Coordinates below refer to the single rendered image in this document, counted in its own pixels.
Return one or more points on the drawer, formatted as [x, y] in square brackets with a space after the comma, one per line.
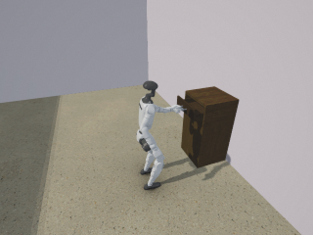
[195, 111]

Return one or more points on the robot right upper arm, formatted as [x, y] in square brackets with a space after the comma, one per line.
[149, 112]

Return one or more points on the right robot shin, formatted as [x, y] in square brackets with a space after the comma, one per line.
[156, 170]

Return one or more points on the robot right hand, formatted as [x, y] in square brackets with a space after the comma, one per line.
[157, 152]

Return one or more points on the robot left forearm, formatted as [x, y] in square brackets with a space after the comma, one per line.
[164, 110]

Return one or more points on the robot right thigh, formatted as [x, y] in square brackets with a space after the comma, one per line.
[147, 148]

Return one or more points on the robot left hand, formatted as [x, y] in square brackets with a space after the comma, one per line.
[176, 108]

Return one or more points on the cabinet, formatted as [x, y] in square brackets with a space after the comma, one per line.
[206, 141]

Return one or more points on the robot right forearm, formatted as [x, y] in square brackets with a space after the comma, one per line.
[148, 138]

